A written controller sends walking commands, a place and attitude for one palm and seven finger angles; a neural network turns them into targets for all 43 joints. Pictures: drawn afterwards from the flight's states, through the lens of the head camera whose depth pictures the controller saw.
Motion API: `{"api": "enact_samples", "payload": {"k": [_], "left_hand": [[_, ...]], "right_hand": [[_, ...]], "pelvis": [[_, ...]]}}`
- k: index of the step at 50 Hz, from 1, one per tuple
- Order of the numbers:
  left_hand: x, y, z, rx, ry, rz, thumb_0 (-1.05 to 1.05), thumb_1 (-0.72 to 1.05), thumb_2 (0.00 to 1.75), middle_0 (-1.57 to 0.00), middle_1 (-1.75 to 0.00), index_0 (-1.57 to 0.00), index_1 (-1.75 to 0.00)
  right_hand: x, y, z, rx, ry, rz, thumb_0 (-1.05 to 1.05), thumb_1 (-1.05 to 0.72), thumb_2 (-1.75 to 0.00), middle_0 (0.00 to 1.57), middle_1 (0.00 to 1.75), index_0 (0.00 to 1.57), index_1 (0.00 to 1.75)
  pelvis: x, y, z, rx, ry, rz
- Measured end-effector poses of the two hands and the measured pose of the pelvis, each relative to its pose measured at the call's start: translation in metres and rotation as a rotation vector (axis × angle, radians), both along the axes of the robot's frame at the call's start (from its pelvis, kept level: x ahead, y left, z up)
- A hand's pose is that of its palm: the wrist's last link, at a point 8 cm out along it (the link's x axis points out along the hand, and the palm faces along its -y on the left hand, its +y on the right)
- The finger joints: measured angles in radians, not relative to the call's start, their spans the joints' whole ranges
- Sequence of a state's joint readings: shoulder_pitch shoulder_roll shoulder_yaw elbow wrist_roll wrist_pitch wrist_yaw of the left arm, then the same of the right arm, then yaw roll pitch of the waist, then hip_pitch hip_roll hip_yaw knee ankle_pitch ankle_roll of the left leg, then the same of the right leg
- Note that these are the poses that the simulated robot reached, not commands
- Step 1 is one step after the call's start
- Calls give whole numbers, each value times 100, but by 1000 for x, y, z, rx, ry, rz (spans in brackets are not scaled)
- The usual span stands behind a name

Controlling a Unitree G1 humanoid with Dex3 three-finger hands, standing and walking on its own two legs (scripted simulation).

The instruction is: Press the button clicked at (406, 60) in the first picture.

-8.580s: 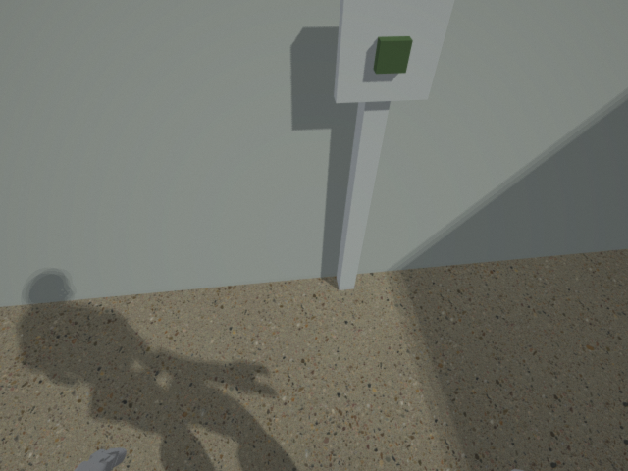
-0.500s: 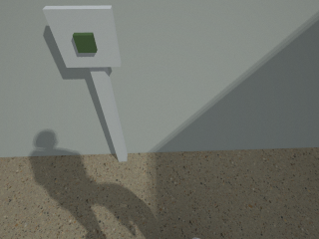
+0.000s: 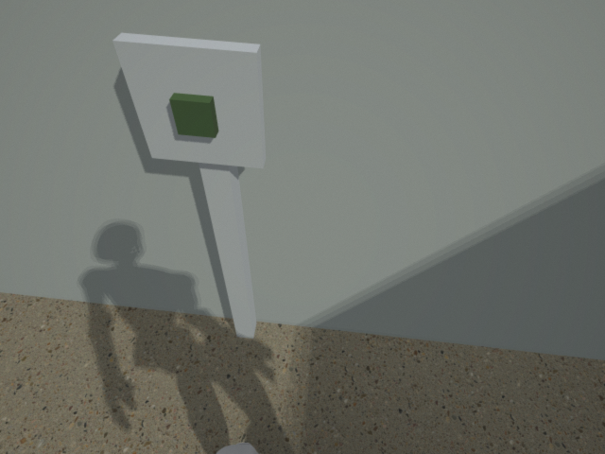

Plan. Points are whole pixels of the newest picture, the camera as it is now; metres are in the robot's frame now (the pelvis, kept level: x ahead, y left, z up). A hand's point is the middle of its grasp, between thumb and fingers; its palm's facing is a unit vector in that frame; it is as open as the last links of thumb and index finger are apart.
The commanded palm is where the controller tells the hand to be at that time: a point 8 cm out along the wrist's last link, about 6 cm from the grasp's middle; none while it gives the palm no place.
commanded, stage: come to a stop and stand still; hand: left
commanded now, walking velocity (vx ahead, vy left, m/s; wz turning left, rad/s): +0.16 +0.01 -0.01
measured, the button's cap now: (195, 114) +0.57 +0.25 +0.14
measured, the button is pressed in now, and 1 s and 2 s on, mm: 0 0 0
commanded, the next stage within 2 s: none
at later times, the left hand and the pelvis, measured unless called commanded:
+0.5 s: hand out of the picture +0.11 +0.21 -0.17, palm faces -0.01 -0.97 -0.23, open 7.4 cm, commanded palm none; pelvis +0.03 +0.01 +0.00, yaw -3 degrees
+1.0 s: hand out of the picture +0.06 +0.13 -0.17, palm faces -0.07 -0.97 -0.25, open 7.3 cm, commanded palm none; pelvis +0.00 -0.05 -0.02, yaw -4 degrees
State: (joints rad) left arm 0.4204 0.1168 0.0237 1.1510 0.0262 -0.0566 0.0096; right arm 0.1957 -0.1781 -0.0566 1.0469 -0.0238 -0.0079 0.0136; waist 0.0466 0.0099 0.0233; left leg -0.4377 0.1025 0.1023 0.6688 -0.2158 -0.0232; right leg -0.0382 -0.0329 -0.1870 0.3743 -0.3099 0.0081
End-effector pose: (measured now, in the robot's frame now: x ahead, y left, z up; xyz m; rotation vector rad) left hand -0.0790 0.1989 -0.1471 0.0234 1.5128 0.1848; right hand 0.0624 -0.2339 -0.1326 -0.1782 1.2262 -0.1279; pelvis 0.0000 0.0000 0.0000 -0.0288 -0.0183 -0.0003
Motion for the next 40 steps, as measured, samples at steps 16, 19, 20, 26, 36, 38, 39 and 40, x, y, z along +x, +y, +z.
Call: {"api": "enact_samples", "payload": {"k": [16, 19, 20, 26, 36, 38, 39, 40], "left_hand": [[134, 63, -10, 36, -100, -98, 0, 91, 89, -20, -30, -19, -30], [160, 69, -6, 67, -167, -113, 0, 91, 89, -20, -30, -19, -30], [166, 69, -4, 76, -186, -119, 0, 91, 89, -20, -30, -19, -30], [186, 55, 7, 123, -263, -180, 0, 91, 89, -20, -30, -19, -30], [169, 8, 9, 152, -307, -253, 0, 90, 89, -20, -30, -20, -30], [166, 0, 8, 149, -311, -246, 0, 91, 89, -20, -30, -20, -30], [165, -3, 9, 150, -311, -242, 0, 91, 89, -20, -30, -20, -30], [164, -5, 9, 150, -310, -240, 0, 92, 89, -20, -30, -20, -30]], "right_hand": [[56, 39, 14, -71, -56, -67, -3, -96, -90, 20, 30, 20, 30], [40, 29, 14, -77, -22, -85, -2, -95, -90, 20, 30, 20, 30], [34, 25, 13, -77, -11, -92, -1, -94, -90, 20, 30, 20, 30], [-9, 1, -2, -39, 42, -133, 0, -92, -90, 20, 30, 20, 30], [-69, -29, -46, 47, 67, -171, 1, -91, -90, 20, 30, 20, 30], [-81, -28, -48, 62, 85, -175, 1, -91, -90, 20, 30, 20, 30], [-87, -28, -48, 68, 96, -176, 1, -91, -90, 20, 30, 20, 30], [-92, -28, -49, 74, 108, -177, 1, -91, -90, 20, 30, 20, 30]], "pelvis": [[46, 36, 2, 1, -16, -37], [42, 30, 3, -2, -13, -40], [40, 27, 2, -2, -13, -42], [25, 7, -3, 2, 4, -51], [8, -25, -24, 48, -35, -38], [7, -30, -24, 52, -39, -38], [7, -33, -24, 53, -40, -40], [6, -35, -23, 53, -39, -42]]}}
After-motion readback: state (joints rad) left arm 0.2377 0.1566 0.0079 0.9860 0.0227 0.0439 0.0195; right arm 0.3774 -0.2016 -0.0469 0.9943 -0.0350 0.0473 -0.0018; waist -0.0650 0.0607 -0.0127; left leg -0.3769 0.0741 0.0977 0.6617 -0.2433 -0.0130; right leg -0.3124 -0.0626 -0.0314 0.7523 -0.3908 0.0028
